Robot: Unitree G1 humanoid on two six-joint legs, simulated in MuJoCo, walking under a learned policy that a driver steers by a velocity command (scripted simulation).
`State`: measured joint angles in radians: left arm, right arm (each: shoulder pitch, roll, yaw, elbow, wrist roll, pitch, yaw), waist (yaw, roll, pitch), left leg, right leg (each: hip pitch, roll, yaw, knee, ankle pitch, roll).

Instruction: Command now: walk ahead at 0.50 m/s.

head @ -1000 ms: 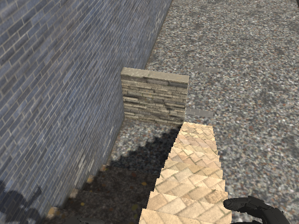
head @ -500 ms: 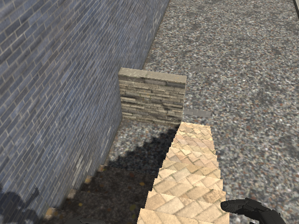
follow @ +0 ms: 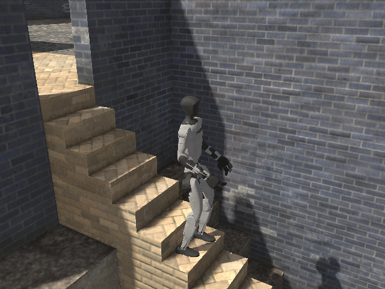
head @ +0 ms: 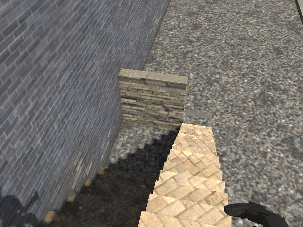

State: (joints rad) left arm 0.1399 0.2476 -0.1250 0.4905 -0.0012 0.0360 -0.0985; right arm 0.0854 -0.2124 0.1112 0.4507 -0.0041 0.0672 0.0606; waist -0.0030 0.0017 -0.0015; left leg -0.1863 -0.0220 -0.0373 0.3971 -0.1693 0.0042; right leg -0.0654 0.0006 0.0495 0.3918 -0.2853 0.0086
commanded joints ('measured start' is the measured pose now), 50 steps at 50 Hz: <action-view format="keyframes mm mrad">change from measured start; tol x2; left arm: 1 -89 88 31 -98 -1 -19 2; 27 -83 87 31 -78 -1 -17 12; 31 -9 96 43 -24 0 -18 10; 50 105 101 74 166 1 -1 45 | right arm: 1 -113 -72 -27 -107 0 -19 -2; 27 -102 -82 -35 -112 1 -17 -14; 30 -43 -91 -43 -72 0 -16 -12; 50 59 -93 -70 106 6 1 -55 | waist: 1 0 3 -70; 28 3 2 -79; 33 3 0 -24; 50 3 7 0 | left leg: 1 94 168 -177 -37 166 68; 28 126 168 -170 -29 188 68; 34 100 170 -169 -23 169 79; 35 97 161 -163 -23 195 74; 50 109 154 -141 -18 203 92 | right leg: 1 -82 -151 123 -67 144 -34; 26 -84 -150 111 -75 172 -30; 32 -88 -154 109 -78 134 -34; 35 -100 -145 100 -74 159 -30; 50 -89 -121 70 -86 135 -28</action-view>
